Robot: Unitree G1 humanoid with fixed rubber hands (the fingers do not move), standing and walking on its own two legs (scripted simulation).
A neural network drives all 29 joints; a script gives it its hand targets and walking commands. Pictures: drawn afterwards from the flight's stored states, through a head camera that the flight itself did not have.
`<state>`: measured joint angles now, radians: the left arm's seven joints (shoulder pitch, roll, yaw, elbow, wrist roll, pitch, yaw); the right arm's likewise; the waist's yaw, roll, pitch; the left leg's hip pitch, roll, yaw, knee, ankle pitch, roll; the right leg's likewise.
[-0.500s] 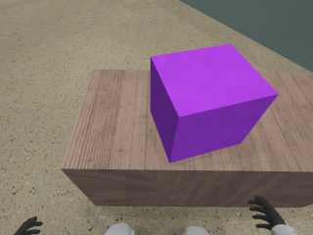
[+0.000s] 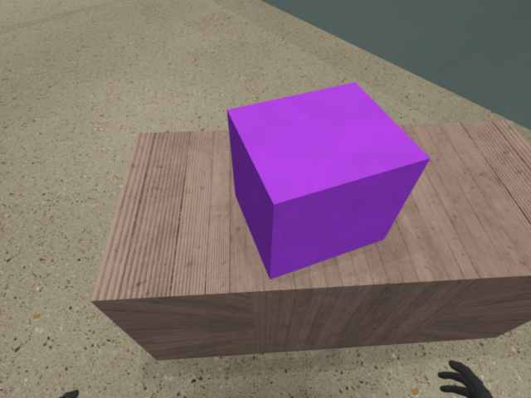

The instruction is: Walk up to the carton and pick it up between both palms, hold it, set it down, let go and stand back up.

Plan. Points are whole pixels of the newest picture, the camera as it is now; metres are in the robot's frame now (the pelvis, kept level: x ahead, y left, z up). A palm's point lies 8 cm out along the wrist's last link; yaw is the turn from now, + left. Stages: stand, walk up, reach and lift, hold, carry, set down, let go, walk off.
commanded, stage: walk up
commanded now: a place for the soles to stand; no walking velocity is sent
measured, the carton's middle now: (312, 180) +0.55 -0.11 -0.07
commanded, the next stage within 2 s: none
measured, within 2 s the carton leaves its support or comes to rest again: neither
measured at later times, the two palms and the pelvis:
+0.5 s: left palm (65, 393) +0.15 +0.31 -0.09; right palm out of the picture +0.10 -0.32 -0.11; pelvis +0.02 +0.00 +0.00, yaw -1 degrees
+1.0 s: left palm out of the picture +0.12 +0.23 -0.10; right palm out of the picture +0.06 -0.44 -0.10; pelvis +0.02 -0.08 -0.01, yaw -4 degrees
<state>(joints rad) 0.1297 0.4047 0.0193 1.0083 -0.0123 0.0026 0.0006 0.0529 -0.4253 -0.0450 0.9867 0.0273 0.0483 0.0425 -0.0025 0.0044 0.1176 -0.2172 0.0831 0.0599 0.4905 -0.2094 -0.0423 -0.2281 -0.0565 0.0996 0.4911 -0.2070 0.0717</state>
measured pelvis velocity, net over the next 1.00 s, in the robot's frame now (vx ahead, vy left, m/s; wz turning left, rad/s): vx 0.02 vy -0.08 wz -0.07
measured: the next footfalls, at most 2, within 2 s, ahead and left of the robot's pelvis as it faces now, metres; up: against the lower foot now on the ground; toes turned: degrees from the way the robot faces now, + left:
left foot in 1.20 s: +0.09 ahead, +0.02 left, +0.00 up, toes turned +2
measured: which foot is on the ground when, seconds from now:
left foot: down 0.00-0.92, up 0.94-1.00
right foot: down 0.00-1.00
